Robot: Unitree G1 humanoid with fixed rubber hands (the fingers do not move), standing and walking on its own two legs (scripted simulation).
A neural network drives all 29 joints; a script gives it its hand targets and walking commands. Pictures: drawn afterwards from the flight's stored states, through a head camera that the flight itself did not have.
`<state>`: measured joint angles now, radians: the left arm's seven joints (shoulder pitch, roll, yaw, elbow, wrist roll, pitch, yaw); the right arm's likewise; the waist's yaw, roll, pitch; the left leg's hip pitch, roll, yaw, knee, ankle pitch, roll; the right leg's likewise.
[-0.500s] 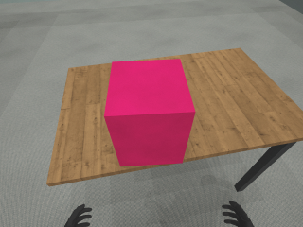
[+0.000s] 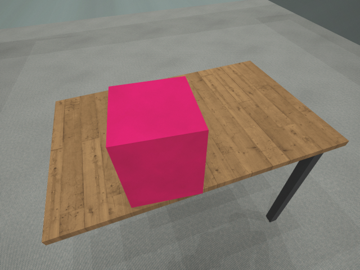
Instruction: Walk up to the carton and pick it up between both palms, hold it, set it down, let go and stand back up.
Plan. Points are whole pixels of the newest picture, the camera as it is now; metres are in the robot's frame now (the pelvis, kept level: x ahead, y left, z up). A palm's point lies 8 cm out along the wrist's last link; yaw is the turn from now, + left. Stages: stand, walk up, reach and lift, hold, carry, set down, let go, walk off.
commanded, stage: stand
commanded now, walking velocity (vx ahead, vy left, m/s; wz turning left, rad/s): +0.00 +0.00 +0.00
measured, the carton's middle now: (158, 142) +0.42 +0.06 +0.05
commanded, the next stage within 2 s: none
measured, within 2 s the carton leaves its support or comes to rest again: neither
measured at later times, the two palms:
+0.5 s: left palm out of the picture -0.06 +0.20 -0.14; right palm out of the picture -0.07 -0.20 -0.14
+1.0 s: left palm out of the picture -0.06 +0.21 -0.14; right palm out of the picture -0.07 -0.18 -0.15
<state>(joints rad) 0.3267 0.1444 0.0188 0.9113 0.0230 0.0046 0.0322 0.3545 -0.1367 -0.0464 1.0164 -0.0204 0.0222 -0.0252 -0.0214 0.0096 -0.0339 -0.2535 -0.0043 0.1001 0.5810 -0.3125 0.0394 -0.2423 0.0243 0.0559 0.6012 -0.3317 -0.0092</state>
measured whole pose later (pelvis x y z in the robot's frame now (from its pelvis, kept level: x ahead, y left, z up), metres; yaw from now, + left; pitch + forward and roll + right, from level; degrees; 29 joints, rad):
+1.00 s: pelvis -0.04 +0.02 +0.01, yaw -2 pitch -1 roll +0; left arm 0.34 0.08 -0.01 1.13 0.02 0.00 0.04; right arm 0.33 -0.12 -0.03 1.15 -0.02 0.02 -0.04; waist -0.01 0.03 -0.02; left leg -0.26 -0.01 0.14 0.47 -0.20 0.07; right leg -0.26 0.02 0.09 0.50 -0.22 0.02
